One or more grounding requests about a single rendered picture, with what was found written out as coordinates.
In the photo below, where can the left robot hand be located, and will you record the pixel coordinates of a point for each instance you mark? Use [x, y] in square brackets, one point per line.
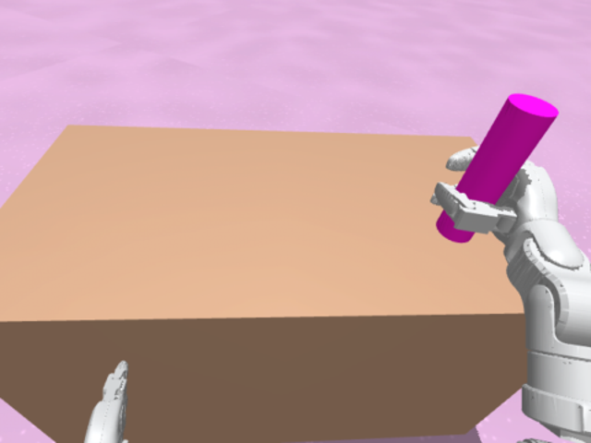
[108, 419]

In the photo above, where can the right robot hand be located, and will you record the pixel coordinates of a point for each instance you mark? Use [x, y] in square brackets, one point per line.
[530, 196]

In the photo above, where can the can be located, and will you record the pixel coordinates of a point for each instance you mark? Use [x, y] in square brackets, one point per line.
[519, 126]

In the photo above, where can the right robot arm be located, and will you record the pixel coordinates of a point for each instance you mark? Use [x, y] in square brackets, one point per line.
[553, 277]

